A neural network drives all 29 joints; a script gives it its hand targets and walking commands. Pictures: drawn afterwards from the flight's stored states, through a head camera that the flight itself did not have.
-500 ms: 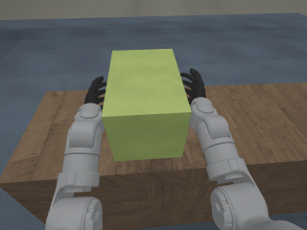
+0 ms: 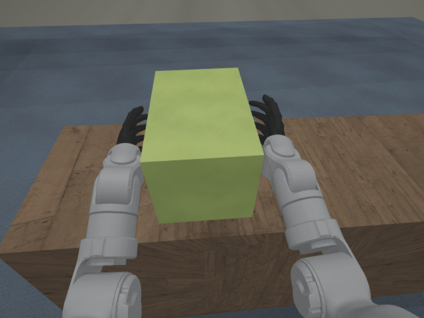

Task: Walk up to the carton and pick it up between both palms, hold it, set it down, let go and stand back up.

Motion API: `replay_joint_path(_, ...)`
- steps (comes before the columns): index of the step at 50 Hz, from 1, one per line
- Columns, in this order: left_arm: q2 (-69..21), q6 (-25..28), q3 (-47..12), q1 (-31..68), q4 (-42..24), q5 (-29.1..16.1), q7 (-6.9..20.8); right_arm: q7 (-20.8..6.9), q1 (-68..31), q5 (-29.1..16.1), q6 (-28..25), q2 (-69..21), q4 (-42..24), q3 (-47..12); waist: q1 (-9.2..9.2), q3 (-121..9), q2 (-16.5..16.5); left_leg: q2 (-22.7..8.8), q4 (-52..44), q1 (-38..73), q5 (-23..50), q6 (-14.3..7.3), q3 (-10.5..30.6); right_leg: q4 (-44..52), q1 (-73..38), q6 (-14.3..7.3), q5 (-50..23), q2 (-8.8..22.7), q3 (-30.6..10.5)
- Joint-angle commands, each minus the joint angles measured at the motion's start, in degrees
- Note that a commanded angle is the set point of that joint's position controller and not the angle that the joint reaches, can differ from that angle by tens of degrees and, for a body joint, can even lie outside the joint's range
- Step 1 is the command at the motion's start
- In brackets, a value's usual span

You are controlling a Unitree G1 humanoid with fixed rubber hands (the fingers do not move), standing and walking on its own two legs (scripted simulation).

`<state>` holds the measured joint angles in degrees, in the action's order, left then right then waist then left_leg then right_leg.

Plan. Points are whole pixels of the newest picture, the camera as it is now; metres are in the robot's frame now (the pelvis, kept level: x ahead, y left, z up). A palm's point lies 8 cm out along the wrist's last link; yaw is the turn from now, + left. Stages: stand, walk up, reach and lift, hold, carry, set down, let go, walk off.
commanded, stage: hold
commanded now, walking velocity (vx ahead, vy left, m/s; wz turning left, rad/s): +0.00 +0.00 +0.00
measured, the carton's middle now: (201, 140) +0.39 +0.02 +0.16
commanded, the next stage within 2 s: set down in 0.06 s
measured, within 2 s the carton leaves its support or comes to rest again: neither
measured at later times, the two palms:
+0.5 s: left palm (132, 147) +0.38 +0.15 +0.15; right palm (269, 133) +0.39 -0.11 +0.17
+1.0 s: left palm (132, 167) +0.38 +0.16 +0.09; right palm (258, 147) +0.40 -0.10 +0.13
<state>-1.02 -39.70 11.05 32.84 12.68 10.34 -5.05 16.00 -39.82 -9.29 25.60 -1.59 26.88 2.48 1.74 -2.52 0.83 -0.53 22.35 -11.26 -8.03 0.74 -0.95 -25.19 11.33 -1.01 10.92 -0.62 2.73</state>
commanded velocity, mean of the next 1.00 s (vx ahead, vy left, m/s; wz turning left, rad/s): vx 0.00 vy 0.00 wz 0.00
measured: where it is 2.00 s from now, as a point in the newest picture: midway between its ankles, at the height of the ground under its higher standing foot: outside the picture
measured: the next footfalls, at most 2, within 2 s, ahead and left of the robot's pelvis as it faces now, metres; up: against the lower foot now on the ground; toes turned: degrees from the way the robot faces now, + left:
none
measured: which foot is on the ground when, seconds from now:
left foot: down 0.00-1.00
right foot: down 0.00-1.00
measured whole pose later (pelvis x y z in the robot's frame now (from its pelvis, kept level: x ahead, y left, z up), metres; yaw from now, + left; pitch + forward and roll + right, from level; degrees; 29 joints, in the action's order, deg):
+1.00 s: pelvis +0.02 +0.00 +0.00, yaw +0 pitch -3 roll +1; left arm -3.5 -19.0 17.5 30.4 26.8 15.4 -2.1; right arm 12.1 -39.5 -0.1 4.4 -4.0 41.6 3.9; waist 1.7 1.7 3.4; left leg 0.4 19.2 -8.8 -7.7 0.8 -0.9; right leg -24.1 9.6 -1.0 11.7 0.3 2.7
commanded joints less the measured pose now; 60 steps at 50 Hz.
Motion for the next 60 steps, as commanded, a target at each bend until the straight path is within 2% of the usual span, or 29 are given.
replay_joint_path(1,-39.0,7.5,-29.1,54.2,-17.0,-10.3,9.3,-6.5,-41.7,-5.6,-3.4,-42.0,-15.6,-25.8,4.93,-30.2,-1.9,3.8,-3.1,9.4,2.6,-0.5,2.7,6.9,-14.9,4.8,-11.5,-0.9,-1.7)
replay_joint_path(3,-37.7,7.1,-27.6,53.6,-14.1,-9.1,9.1,-6.2,-42.9,-5.3,-3.3,-41.1,-15.3,-24.9,5.19,-27.7,-1.2,3.7,-3.9,8.3,-0.2,-0.8,2.7,7.6,-14.4,4.8,-8.7,-0.8,-1.1)
replay_joint_path(4,-38.5,6.4,-26.1,48.9,-11.2,-6.9,10.5,-7.1,-44.9,-4.6,-4.2,-42.7,-17.0,-26.8,1.00,-24.0,-0.3,4.1,-4.2,5.1,0.7,-2.0,0.7,6.9,-19.3,5.6,-12.6,-0.2,-2.8)
replay_joint_path(7,-40.0,8.3,-28.1,55.3,-15.4,-8.0,10.4,-7.9,-46.7,-3.4,-6.1,-42.9,-15.8,-25.1,3.09,-30.6,-1.9,3.4,-3.6,9.8,3.0,-0.8,1.5,6.6,-17.4,5.3,-11.8,-0.5,-1.5)
replay_joint_path(9,-40.3,9.0,-26.5,53.3,-12.0,-7.0,10.5,-7.9,-50.6,-2.6,-7.7,-42.7,-18.1,-25.1,1.06,-27.8,-0.5,3.5,-4.4,7.2,2.6,-1.3,1.3,6.8,-17.7,5.6,-12.3,-0.5,-1.6)
replay_joint_path(11,-39.8,10.7,-26.1,54.0,-10.3,-7.0,11.1,-8.7,-49.9,-0.1,-10.1,-41.8,-14.2,-22.0,2.32,-27.2,-1.7,3.2,-4.7,8.3,2.7,-0.4,1.1,7.2,-16.4,5.4,-9.5,-0.4,-0.7)
replay_joint_path(16,-35.3,14.2,-14.1,52.7,-0.3,0.4,12.9,-11.5,-43.9,6.8,-13.7,-38.8,-0.9,-12.5,0.06,-23.4,-1.0,2.6,-7.7,9.3,-2.7,-1.7,-1.1,8.8,-15.3,4.6,0.5,0.4,0.2)
replay_joint_path(19,-33.7,16.4,-13.0,50.8,1.3,1.8,14.0,-12.2,-42.0,9.0,-16.5,-38.0,2.6,-10.7,0.03,-20.0,0.1,2.6,-7.6,8.1,-2.0,-2.3,-1.9,8.9,-16.6,5.1,0.6,1.0,-0.1)
replay_joint_path(21,-32.8,17.4,-9.7,49.9,5.6,3.2,14.9,-12.5,-43.2,10.4,-18.8,-38.5,5.7,-8.7,-1.60,-19.8,1.0,2.8,-7.9,8.5,-1.5,-2.4,-2.8,9.7,-17.6,5.3,0.6,1.0,0.3)
replay_joint_path(23,-36.6,19.0,-14.0,50.7,1.7,2.2,14.0,-12.9,-44.1,10.0,-21.4,-39.6,3.9,-10.2,-0.60,-24.8,-0.4,2.2,-6.9,10.8,3.8,-0.7,-2.8,8.1,-18.4,5.0,-5.9,-0.2,1.6)
replay_joint_path(25,-35.4,21.8,-14.9,52.2,0.0,0.9,13.4,-12.9,-44.2,9.4,-23.7,-40.6,4.9,-13.0,-1.16,-26.1,-0.5,2.5,-5.7,11.1,7.1,-1.1,-3.0,7.6,-21.0,5.8,-12.9,0.8,0.8)
replay_joint_path(26,-35.9,23.1,-15.3,52.0,-0.5,0.1,13.0,-12.7,-45.0,9.8,-24.7,-42.2,2.5,-15.3,-3.27,-27.7,0.7,2.5,-4.6,11.4,10.2,-0.9,-3.3,7.1,-22.5,5.8,-15.9,0.4,0.7)
replay_joint_path(28,-38.3,24.5,-19.4,49.4,-1.7,-1.7,12.2,-11.9,-46.4,7.6,-26.6,-43.6,-1.3,-20.2,-3.39,-33.0,1.1,3.1,-2.9,12.5,17.1,0.3,-3.0,5.9,-25.8,6.7,-27.2,0.3,0.0)
replay_joint_path(30,-38.5,25.9,-21.0,47.8,-3.4,-3.7,11.4,-11.4,-45.0,5.4,-27.1,-46.5,-3.3,-24.9,-3.70,-35.3,2.9,3.2,-2.3,12.2,18.7,-0.1,-3.0,5.5,-28.4,7.2,-33.3,0.6,-0.9)
replay_joint_path(32,-39.5,26.0,-23.9,44.9,-3.6,-3.6,11.3,-10.3,-40.5,6.8,-27.5,-45.7,-3.1,-25.5,-1.56,-37.3,2.3,3.5,-1.7,12.7,20.5,0.4,-2.7,4.7,-30.9,7.1,-37.9,0.9,-0.8)
replay_joint_path(33,-38.0,26.5,-21.0,43.8,-2.5,-1.9,11.4,-10.5,-37.2,7.6,-26.9,-45.7,-0.2,-25.1,-3.19,-34.3,2.3,3.6,-2.5,12.8,18.0,0.1,-2.5,4.7,-29.3,7.6,-37.8,1.3,-0.7)
replay_joint_path(34,-35.9,25.5,-19.8,41.5,-1.2,-0.6,11.9,-10.3,-36.5,8.2,-26.4,-43.8,0.3,-23.0,-2.18,-29.1,3.2,3.8,-3.6,11.9,15.7,-0.2,-2.7,5.6,-29.5,8.0,-38.4,1.9,-1.2)
replay_joint_path(38,-33.3,25.8,-15.7,43.3,2.5,0.9,13.2,-10.4,-35.8,9.7,-26.0,-41.7,3.4,-20.7,-2.67,-24.0,4.4,3.7,-5.8,7.7,8.2,-1.1,-2.8,6.6,-27.5,8.2,-30.2,2.9,-1.1)
replay_joint_path(39,-35.3,26.3,-17.8,46.1,-1.5,0.4,13.1,-10.9,-36.1,9.5,-26.7,-43.1,4.1,-20.6,-2.58,-26.5,0.4,3.5,-5.3,9.4,10.8,-0.5,-2.4,6.0,-26.6,7.7,-30.8,2.9,-0.8)
replay_joint_path(40,-35.8,25.2,-16.7,41.0,1.6,0.9,13.3,-11.1,-37.1,9.3,-26.7,-43.3,0.6,-21.7,-4.09,-24.0,2.5,3.5,-5.7,9.2,10.3,-1.1,-2.4,6.8,-26.6,7.9,-30.7,2.6,-0.7)
replay_joint_path(42,-35.6,26.5,-17.8,44.6,0.3,0.3,12.7,-11.2,-38.9,9.1,-27.5,-43.1,0.8,-21.5,-4.22,-27.9,1.3,3.6,-4.9,9.2,11.1,-0.3,-3.4,6.8,-26.4,7.2,-27.5,2.1,-1.2)
replay_joint_path(46,-36.6,28.7,-19.0,47.9,0.5,0.8,11.9,-12.4,-37.5,11.5,-28.6,-42.8,4.5,-17.8,-3.28,-30.9,-1.4,2.4,-4.4,9.6,11.1,0.3,-3.2,6.2,-21.2,5.7,-21.5,0.8,-0.1)
replay_joint_path(47,-37.5,29.5,-20.9,50.4,-0.1,0.0,11.3,-13.0,-39.0,12.4,-29.1,-41.4,5.1,-15.2,-1.63,-31.1,-3.8,2.1,-3.9,9.7,12.0,1.1,-2.3,6.6,-18.8,4.7,-18.0,0.5,0.6)
replay_joint_path(51,-36.7,32.1,-19.3,53.2,0.7,1.0,10.0,-14.9,-37.7,14.3,-29.9,-42.1,11.4,-12.7,-3.79,-32.3,-5.4,1.3,-3.3,10.5,11.0,1.6,-3.2,7.0,-14.4,3.7,-11.7,0.3,0.5)
replay_joint_path(53,-38.2,31.3,-17.1,49.4,9.1,3.2,10.1,-16.0,-37.5,16.1,-30.3,-39.4,14.5,-6.5,-2.77,-25.1,-6.3,1.1,-6.3,7.6,4.5,1.6,-3.7,8.9,-11.7,2.9,-3.6,0.3,1.1)
replay_joint_path(54,-37.5,32.6,-16.1,50.8,8.1,3.2,9.8,-16.4,-35.7,18.0,-30.7,-40.0,17.3,-5.5,-2.80,-26.5,-5.3,1.0,-6.0,7.9,3.8,1.6,-3.8,8.8,-11.4,2.3,-2.3,0.2,1.2)
replay_joint_path(55,-36.7,32.2,-14.9,48.7,9.6,4.2,9.7,-16.6,-36.8,17.8,-31.1,-40.9,15.7,-6.1,-5.80,-25.9,-4.8,0.9,-6.3,7.4,2.8,1.1,-4.6,8.9,-11.9,2.9,-1.4,0.5,1.1)
replay_joint_path(58,-36.1,33.3,-10.9,49.4,14.9,5.1,10.2,-17.1,-36.7,19.0,-31.1,-42.1,20.2,-3.2,-5.54,-22.3,-2.8,1.2,-7.0,4.3,0.5,0.4,-5.2,8.1,-12.4,3.5,-2.2,1.0,0.7)
replay_joint_path(60,-36.6,36.0,-12.2,54.0,10.7,4.1,9.4,-17.6,-37.5,19.6,-32.3,-43.2,18.7,-5.7,-6.52,-27.7,-2.6,1.1,-6.2,4.0,2.8,0.5,-5.4,7.4,-14.2,3.5,-4.3,0.7,0.3)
